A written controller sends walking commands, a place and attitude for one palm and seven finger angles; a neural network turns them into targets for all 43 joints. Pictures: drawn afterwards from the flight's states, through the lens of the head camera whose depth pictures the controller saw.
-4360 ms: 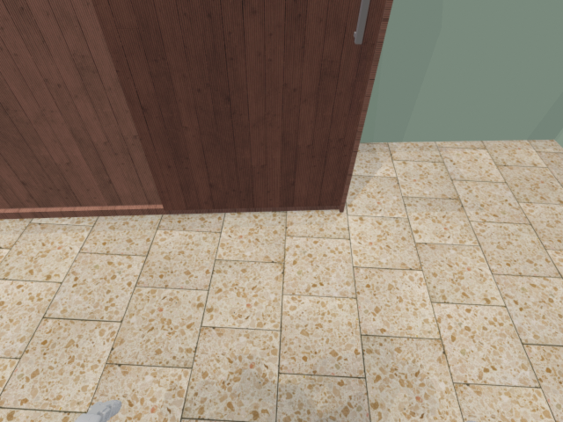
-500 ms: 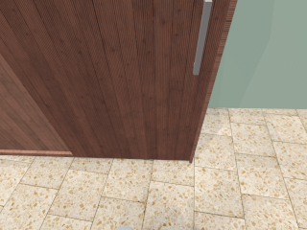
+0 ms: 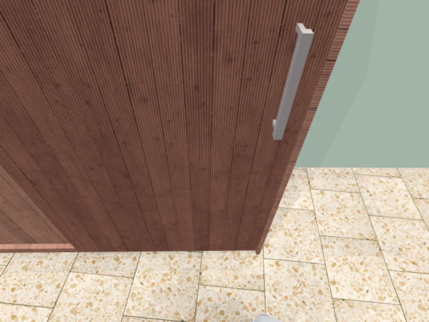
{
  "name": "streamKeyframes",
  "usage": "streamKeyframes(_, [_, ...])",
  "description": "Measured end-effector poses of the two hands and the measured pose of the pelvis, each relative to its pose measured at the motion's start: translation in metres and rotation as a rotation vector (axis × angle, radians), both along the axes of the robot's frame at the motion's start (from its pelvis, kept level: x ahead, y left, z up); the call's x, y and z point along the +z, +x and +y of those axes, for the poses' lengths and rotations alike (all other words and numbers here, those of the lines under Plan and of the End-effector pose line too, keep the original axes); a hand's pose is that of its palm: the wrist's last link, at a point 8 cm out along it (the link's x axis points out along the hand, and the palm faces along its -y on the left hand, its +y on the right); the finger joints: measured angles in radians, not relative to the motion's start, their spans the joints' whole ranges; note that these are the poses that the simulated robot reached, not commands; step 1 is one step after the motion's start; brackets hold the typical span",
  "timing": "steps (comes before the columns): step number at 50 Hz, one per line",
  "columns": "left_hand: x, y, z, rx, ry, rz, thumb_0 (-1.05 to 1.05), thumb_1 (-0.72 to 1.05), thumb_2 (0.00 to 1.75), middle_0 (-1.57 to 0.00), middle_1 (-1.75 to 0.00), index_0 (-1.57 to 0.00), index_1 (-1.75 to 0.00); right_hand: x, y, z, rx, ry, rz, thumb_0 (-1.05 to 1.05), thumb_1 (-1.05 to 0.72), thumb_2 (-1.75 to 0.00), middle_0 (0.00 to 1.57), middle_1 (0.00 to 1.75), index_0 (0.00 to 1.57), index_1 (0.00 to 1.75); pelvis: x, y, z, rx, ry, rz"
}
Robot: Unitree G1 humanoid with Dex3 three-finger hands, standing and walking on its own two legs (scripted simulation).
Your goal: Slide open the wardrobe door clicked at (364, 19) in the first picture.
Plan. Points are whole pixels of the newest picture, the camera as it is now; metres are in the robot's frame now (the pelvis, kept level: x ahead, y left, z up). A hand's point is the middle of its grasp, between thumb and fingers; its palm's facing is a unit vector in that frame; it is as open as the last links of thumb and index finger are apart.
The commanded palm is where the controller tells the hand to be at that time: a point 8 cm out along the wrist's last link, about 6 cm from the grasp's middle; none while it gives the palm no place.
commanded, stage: come to a stop and stand still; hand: right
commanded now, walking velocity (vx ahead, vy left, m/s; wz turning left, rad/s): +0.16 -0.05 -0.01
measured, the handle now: (287, 88) +0.54 -0.12 +0.18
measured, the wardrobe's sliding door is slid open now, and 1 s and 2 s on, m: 0.00 0.00 0.00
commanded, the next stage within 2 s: none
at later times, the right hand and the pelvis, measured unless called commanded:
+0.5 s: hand out of the picture +0.06 -0.24 -0.18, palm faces +0.02 +0.98 -0.22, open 7.4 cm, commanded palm none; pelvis +0.02 -0.03 -0.01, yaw +2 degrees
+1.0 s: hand out of the picture -0.04 -0.15 -0.16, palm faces +0.09 +0.98 -0.17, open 7.4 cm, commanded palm none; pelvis +0.00 -0.01 +0.00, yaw +0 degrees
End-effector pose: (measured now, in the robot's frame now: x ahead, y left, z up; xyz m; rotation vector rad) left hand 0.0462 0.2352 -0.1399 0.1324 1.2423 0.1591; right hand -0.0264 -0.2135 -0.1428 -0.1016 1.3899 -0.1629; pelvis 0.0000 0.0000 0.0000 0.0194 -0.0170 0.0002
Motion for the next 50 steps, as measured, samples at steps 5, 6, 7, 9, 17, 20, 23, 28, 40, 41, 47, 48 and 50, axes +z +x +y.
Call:
streamKeyframes(5, [0.006,0.074,-0.026,-0.083,0.021,-0.079,0.00,0.91,0.90,-0.20,-0.29,-0.19,-0.30,-0.015,-0.014,-0.004,-0.064,0.053,0.106,0.00,-0.92,-0.90,0.20,0.30,0.20,0.30,-0.007,0.031,-0.020,-0.010,0.018,-0.006])
streamKeyframes(6, [0.005,0.086,-0.033,-0.096,0.028,-0.093,0.00,0.91,0.90,-0.20,-0.29,-0.19,-0.30,-0.020,-0.014,-0.007,-0.073,0.061,0.126,0.00,-0.92,-0.90,0.20,0.30,0.20,0.30,-0.011,0.038,-0.025,-0.009,0.024,-0.008])
streamKeyframes(7, [0.004,0.096,-0.039,-0.105,0.036,-0.106,0.00,0.91,0.90,-0.20,-0.29,-0.19,-0.30,-0.025,-0.014,-0.010,-0.079,0.068,0.146,0.00,-0.91,-0.90,0.20,0.30,0.20,0.30,-0.015,0.044,-0.030,-0.010,0.023,-0.009])
streamKeyframes(9, [0.005,0.109,-0.053,-0.114,0.040,-0.117,0.00,0.91,0.90,-0.20,-0.29,-0.19,-0.30,-0.030,-0.009,-0.017,-0.082,0.071,0.171,0.01,-0.91,-0.90,0.20,0.30,0.20,0.30,-0.016,0.050,-0.036,0.003,0.007,-0.015])
streamKeyframes(17, [0.013,0.101,-0.070,-0.029,0.037,-0.119,-0.02,0.92,0.90,-0.21,-0.30,-0.20,-0.30,-0.022,0.039,-0.052,-0.002,0.022,0.112,0.01,-0.91,-0.90,0.20,0.30,0.20,0.30,-0.006,0.039,-0.046,0.036,0.021,-0.006])
streamKeyframes(20, [0.016,0.085,-0.056,-0.009,0.059,-0.108,-0.02,0.93,0.90,-0.21,-0.30,-0.20,-0.30,-0.020,0.058,-0.064,0.020,-0.009,0.052,0.01,-0.91,-0.90,0.20,0.30,0.20,0.30,-0.005,0.030,-0.043,0.040,0.023,0.002])
streamKeyframes(23, [0.015,0.061,-0.040,0.012,0.073,-0.075,-0.02,0.92,0.90,-0.21,-0.30,-0.20,-0.30,-0.015,0.073,-0.070,0.034,-0.037,-0.009,0.00,-0.91,-0.90,0.20,0.30,0.20,0.30,-0.005,0.022,-0.038,0.038,0.024,0.005])
streamKeyframes(28, [0.005,0.014,-0.013,0.051,0.066,-0.012,-0.01,0.91,0.90,-0.20,-0.30,-0.20,-0.30,-0.002,0.080,-0.061,0.057,-0.073,-0.084,0.00,-0.92,-0.90,0.20,0.30,0.19,0.30,-0.005,0.010,-0.024,0.030,0.013,0.008])
streamKeyframes(40, [-0.011,-0.085,0.004,0.103,-0.063,0.182,0.01,0.91,0.90,-0.20,-0.29,-0.19,-0.30,0.021,0.010,0.003,0.043,-0.060,0.011,0.01,-0.91,-0.90,0.20,0.30,0.20,0.30,0.009,-0.004,0.009,0.037,-0.065,0.022])
streamKeyframes(41, [-0.011,-0.091,0.002,0.096,-0.067,0.205,0.01,0.91,0.90,-0.20,-0.29,-0.19,-0.30,0.021,0.008,0.007,0.037,-0.053,0.014,0.01,-0.91,-0.90,0.20,0.30,0.20,0.30,0.009,-0.004,0.009,0.030,-0.061,0.024])
streamKeyframes(47, [-0.013,-0.096,-0.009,0.034,-0.065,0.307,0.01,0.91,0.90,-0.20,-0.29,-0.19,-0.30,0.016,-0.008,0.016,-0.028,-0.019,0.041,0.01,-0.91,-0.90,0.20,0.30,0.20,0.30,0.005,-0.001,0.001,0.002,-0.046,0.041])
streamKeyframes(48, [-0.013,-0.091,-0.011,0.025,-0.060,0.304,0.01,0.91,0.90,-0.20,-0.29,-0.19,-0.30,0.015,-0.011,0.015,-0.037,-0.013,0.053,0.01,-0.91,-0.90,0.20,0.30,0.20,0.30,0.005,-0.001,-0.001,0.001,-0.046,0.043])
streamKeyframes(50, [-0.012,-0.074,-0.016,0.010,-0.046,0.278,0.01,0.91,0.90,-0.20,-0.29,-0.19,-0.30,0.011,-0.018,0.012,-0.051,0.000,0.082,0.01,-0.91,-0.90,0.20,0.30,0.20,0.30,0.003,0.002,-0.007,0.000,-0.045,0.046])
